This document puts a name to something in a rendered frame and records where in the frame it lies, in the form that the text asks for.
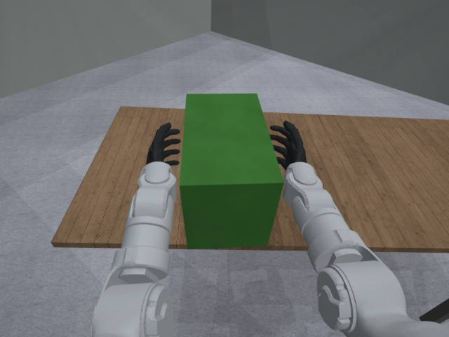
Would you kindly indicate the robot left upper arm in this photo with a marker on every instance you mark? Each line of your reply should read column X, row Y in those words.
column 134, row 310

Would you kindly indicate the robot right upper arm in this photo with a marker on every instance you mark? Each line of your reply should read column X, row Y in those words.
column 364, row 299

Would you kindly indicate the robot left hand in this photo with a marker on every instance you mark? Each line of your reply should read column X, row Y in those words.
column 156, row 152

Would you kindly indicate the carton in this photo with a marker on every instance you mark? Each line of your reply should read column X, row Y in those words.
column 230, row 180

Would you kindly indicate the robot right hand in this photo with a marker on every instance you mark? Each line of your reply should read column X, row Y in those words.
column 294, row 151

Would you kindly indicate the robot left forearm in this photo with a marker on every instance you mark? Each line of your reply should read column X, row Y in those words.
column 143, row 256

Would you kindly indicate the robot right forearm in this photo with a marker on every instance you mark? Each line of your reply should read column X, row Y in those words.
column 328, row 237

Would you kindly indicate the table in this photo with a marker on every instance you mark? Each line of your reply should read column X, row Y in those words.
column 388, row 177

